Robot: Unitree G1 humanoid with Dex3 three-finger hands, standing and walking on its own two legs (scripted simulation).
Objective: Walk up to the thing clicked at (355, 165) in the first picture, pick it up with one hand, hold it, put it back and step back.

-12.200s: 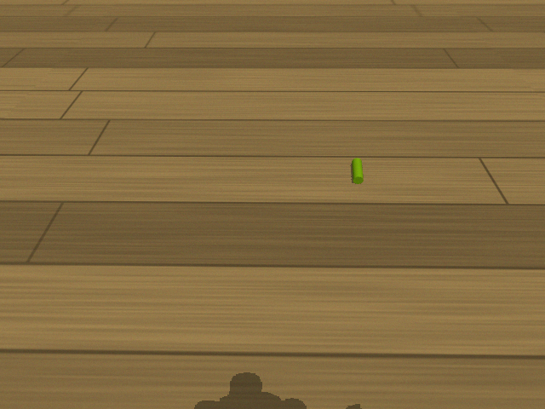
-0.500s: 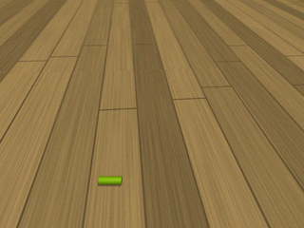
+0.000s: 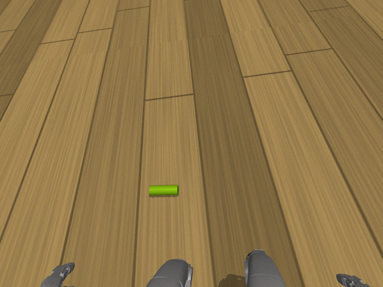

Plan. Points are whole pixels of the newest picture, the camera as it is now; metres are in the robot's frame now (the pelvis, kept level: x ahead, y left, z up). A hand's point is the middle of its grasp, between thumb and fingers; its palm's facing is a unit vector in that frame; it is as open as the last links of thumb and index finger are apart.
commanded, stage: walk up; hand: left
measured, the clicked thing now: (164, 190) +0.61 +0.26 -0.71
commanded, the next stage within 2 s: none
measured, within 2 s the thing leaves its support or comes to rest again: neither
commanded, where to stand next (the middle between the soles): +0.15 -0.03 m, yaw -2 degrees
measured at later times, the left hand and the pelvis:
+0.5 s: hand out of the picture +0.10 +0.27 -0.12, palm faces -0.11 -0.94 -0.33, open 7.3 cm; pelvis +0.05 -0.02 +0.03, yaw -4 degrees
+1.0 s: hand (113, 233) +0.25 +0.23 -0.12, palm faces -0.06 -0.90 -0.42, open 7.3 cm; pelvis +0.15 -0.04 +0.02, yaw -3 degrees
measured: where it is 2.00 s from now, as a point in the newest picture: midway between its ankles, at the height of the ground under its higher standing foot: outside the picture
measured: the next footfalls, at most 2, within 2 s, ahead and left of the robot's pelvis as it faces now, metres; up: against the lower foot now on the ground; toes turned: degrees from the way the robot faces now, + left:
left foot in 0.08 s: +0.02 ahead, +0.15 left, +0.00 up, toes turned -1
right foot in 0.54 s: +0.17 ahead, -0.15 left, +0.00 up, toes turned -3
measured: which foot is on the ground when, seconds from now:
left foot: up 0.00-0.06, down 0.08-0.58, up 0.60-0.94, down 0.96-1.00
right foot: down 0.00-0.10, up 0.12-0.52, down 0.54-1.00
